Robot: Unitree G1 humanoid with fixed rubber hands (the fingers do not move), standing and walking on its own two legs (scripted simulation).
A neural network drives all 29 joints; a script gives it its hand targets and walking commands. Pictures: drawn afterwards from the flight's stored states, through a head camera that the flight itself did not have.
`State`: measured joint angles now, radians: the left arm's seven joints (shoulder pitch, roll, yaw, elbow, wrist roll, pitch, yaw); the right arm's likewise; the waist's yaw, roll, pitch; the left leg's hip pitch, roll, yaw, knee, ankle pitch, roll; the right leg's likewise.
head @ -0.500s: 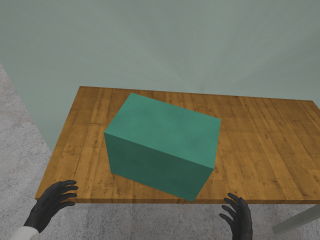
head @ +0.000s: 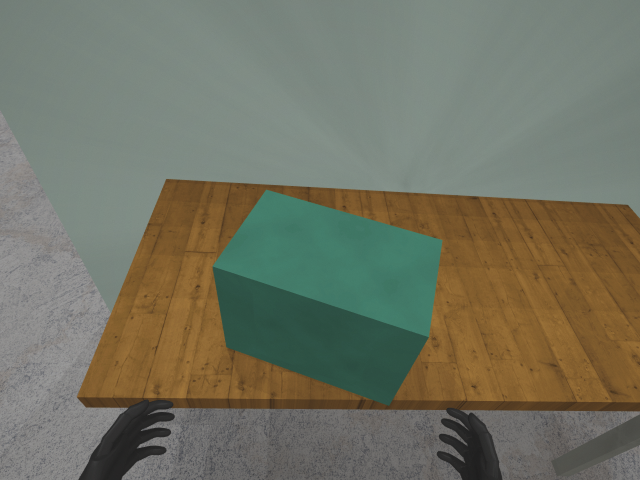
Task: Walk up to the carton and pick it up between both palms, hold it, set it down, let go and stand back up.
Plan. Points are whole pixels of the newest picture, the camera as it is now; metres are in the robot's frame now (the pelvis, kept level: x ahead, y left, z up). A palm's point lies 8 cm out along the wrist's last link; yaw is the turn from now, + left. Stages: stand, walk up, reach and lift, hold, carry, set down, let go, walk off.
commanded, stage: set down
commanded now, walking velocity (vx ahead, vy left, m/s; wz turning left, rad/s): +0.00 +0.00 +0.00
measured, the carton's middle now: (327, 297) +0.39 +0.02 -0.02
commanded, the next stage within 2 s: let go in 1.56 s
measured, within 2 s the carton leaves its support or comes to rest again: neither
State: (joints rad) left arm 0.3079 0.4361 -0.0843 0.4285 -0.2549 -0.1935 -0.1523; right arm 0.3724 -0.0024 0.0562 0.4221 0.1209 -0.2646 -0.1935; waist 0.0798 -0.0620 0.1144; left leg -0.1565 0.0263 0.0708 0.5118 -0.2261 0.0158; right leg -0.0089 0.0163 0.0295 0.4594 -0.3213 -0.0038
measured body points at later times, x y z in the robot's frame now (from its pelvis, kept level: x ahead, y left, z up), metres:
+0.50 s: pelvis +0.01 -0.02 +0.01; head +0.01 +0.00 +0.46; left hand +0.17 +0.23 -0.08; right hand +0.18 -0.21 -0.07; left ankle +0.04 +0.10 -0.74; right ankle -0.03 -0.13 -0.74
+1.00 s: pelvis +0.02 -0.03 +0.01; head +0.04 -0.02 +0.46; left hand +0.18 +0.20 -0.09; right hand +0.19 -0.24 -0.08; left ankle +0.04 +0.10 -0.74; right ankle -0.03 -0.13 -0.74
